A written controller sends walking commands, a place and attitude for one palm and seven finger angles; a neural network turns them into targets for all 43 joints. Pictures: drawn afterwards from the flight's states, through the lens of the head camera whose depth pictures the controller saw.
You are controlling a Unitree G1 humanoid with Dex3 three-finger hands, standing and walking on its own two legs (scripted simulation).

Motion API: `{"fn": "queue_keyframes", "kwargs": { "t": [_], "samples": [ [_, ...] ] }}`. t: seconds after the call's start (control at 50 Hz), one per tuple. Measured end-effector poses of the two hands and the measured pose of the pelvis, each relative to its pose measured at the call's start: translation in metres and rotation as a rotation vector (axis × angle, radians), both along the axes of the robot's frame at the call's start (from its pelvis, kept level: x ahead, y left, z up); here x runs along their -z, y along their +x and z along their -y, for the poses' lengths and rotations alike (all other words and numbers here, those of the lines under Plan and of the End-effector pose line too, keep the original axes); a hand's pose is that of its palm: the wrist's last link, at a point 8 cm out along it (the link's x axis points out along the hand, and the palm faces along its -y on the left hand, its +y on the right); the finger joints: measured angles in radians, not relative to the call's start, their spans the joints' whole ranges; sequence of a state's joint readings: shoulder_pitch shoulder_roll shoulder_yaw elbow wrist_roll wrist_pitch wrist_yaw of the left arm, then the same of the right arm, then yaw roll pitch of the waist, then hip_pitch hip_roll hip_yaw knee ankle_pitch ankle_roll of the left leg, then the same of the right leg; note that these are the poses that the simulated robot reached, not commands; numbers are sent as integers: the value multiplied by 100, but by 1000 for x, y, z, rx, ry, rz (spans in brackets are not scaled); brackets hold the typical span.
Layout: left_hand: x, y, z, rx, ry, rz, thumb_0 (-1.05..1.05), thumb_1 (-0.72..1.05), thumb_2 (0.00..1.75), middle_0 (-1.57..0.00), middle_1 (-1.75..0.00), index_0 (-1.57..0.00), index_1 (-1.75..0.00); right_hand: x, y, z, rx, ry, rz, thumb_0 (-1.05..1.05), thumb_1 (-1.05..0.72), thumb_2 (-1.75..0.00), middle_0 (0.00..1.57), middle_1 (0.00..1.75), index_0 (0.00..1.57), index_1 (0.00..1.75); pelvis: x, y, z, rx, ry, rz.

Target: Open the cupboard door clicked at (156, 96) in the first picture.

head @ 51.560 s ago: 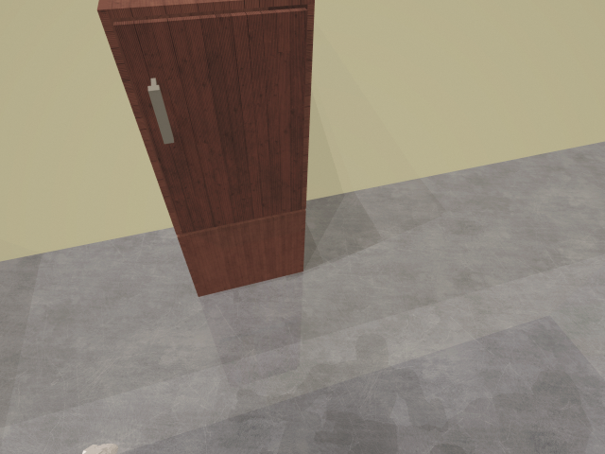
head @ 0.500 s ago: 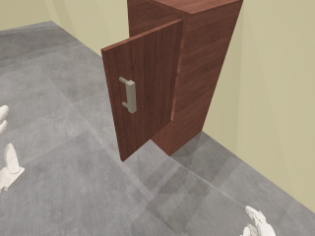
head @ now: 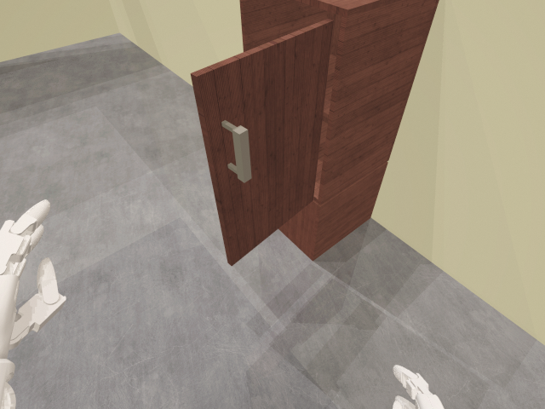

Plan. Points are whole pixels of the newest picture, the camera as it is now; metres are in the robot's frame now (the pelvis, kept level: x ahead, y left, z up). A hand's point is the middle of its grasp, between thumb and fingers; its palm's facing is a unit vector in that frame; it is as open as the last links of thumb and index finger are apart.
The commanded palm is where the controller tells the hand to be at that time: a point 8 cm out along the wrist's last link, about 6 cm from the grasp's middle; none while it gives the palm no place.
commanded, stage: let the arm hang, fingers relaxed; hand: left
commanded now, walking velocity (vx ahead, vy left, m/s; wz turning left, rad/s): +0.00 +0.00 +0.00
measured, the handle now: (235, 151) +0.59 +0.12 +0.05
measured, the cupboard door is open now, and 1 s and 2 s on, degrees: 96 96 96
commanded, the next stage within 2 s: look to check the result in 1.06 s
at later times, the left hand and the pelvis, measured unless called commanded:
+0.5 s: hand out of the picture -0.06 +0.19 -0.17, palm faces +0.10 -0.98 -0.18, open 7.2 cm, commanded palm none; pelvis +0.01 +0.02 +0.01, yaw +3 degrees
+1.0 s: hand out of the picture -0.01 +0.20 -0.17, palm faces +0.08 -0.98 -0.19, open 7.3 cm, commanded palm none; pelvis +0.00 +0.04 +0.01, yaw +2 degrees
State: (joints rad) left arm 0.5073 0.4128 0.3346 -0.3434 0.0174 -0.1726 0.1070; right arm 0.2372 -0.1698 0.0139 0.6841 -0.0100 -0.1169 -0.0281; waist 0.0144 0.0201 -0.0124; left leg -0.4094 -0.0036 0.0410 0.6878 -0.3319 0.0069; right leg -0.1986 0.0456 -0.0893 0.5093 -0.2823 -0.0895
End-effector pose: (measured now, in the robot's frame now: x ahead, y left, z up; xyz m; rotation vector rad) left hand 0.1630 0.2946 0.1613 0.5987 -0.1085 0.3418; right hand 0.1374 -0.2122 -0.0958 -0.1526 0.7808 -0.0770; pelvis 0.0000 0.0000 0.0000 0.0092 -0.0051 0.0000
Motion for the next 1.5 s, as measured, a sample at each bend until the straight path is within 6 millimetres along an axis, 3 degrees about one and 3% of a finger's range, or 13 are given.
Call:
{"fn": "queue_keyframes", "kwargs": {
  "t": [0.04, 0.08, 0.12, 0.16, 0.22, 0.28, 0.4, 0.5, 0.58, 0.7, 0.88, 1.28, 1.5],
  "samples": [
    [53, 8, -5, -49, -102, -194, 1, 90, 90, -20, -30, -21, -30, 13, 0, 10, -8, 6, -70, 1, -90, -90, 21, 30, 20, 30, 2, 1, 0, -20, 8, 0],
    [117, 5, -3, -122, -238, -420, 0, 90, 90, -20, -30, -21, -30, 22, -4, 19, -4, -4, -131, 0, -90, -90, 20, 30, 20, 30, 2, 2, -1, -43, 17, 12],
    [180, -14, 11, -177, -365, -652, 0, 91, 90, -20, -29, -20, -30, 25, -10, 26, 11, -21, -181, 1, -91, -90, 20, 30, 20, 30, 2, 3, -1, -54, 24, 28],
    [233, -46, 35, -195, -468, -876, 1, 91, 90, -19, -29, -20, -29, 25, -18, 31, 32, -39, -227, 1, -91, -90, 20, 30, 20, 30, 2, 3, -1, -56, 26, 41],
    [285, -101, 66, -232, -608, -1125, 0, 94, 90, -20, -29, -20, -29, 26, -36, 32, 56, -73, -300, 0, -91, -90, 20, 30, 20, 30, 3, 5, -2, -55, 9, 50],
    [310, -143, 61, -310, -659, -1248, -2, 101, 90, -21, -30, -21, -30, 33, -58, 30, 51, -114, -393, 0, -91, -90, 20, 30, 20, 30, 9, 6, -5, -64, -27, 49],
    [310, -208, 60, -396, -704, -1456, -1, 98, 90, -20, -29, -21, -30, 37, -102, 7, 47, -97, -584, 0, -91, -90, 20, 30, 20, 30, -1, 7, -12, -58, -24, 40],
    [298, -231, 58, -423, -689, -1529, 0, 94, 90, -20, -29, -20, -29, 44, -124, -17, 65, -35, -637, 0, -92, -90, 20, 30, 20, 30, -6, 6, -21, -48, -16, 38],
    [294, -229, 54, -421, -673, -1524, 1, 92, 90, -20, -29, -20, -29, 49, -139, -31, 72, 2, -664, 1, -92, -90, 20, 30, 20, 30, -8, 4, -26, -44, -12, 41],
    [295, -208, 51, -386, -658, -1468, 1, 92, 90, -20, -29, -20, -29, 52, -153, -46, 80, 41, -680, 0, -92, -90, 20, 30, 20, 30, -9, 0, -31, -39, -8, 44],
    [298, -180, 51, -329, -649, -1401, 1, 92, 90, -20, -29, -20, -29, 52, -161, -54, 103, 55, -671, 0, -91, -90, 20, 30, 20, 30, -8, -3, -35, -33, -6, 46],
    [296, -206, 52, -372, -659, -1460, 0, 91, 90, -20, -29, -20, -29, 51, -154, -41, 103, 31, -662, 0, -91, -90, 20, 30, 20, 30, -9, -3, -33, -31, -3, 39],
    [295, -202, 59, -371, -658, -1452, 0, 91, 90, -20, -29, -20, -29, 51, -145, -32, 94, 25, -655, 0, -92, -90, 20, 30, 20, 30, -9, -1, -26, -34, -2, 39]
  ]
}}
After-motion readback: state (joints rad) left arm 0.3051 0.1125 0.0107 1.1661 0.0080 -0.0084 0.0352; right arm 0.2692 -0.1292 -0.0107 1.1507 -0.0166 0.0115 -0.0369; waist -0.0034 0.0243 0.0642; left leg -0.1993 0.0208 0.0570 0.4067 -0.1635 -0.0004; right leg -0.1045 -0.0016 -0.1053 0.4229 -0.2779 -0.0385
